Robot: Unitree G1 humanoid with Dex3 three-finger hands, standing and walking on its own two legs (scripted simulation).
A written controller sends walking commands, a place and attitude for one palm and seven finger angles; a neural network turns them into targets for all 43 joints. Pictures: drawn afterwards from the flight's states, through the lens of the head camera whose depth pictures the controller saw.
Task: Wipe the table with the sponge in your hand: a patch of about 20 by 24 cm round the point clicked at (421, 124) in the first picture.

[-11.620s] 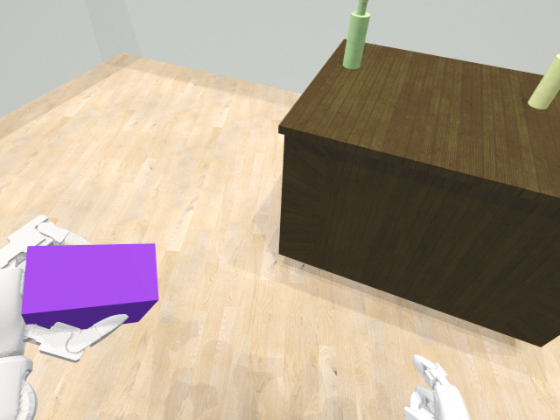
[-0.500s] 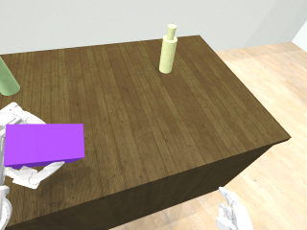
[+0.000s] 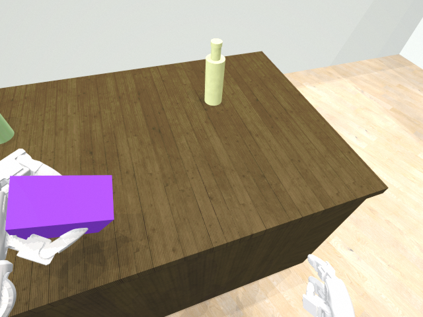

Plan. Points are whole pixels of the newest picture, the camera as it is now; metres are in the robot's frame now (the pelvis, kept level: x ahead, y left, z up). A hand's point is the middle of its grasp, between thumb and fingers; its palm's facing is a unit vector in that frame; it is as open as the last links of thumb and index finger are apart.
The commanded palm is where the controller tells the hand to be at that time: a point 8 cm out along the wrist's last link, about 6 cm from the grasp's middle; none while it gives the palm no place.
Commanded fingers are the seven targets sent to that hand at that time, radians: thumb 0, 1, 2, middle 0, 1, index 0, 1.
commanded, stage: shuffle to correct the standing spot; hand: left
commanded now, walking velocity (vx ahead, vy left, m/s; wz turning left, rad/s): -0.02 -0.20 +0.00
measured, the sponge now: (76, 208) +0.23 +0.22 +0.14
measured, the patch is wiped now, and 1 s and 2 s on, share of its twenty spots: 0.00 0.00 0.00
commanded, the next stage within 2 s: come to a stop and stand still in 0.26 s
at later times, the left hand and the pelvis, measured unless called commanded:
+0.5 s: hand (90, 216) +0.21 +0.19 +0.15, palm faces +0.33 -0.85 -0.42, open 9.8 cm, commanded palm +0.16 +0.23 +0.17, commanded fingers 0.00 0.10 1.30 -1.20 -1.60 -1.20 -1.60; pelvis +0.00 -0.05 -0.01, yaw +0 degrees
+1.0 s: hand (61, 211) +0.23 +0.25 +0.13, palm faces +0.28 -0.88 -0.38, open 9.8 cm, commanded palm +0.17 +0.29 +0.17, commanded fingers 0.00 0.10 1.30 -1.20 -1.60 -1.20 -1.60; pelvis +0.00 +0.02 -0.01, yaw -1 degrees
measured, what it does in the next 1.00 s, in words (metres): stands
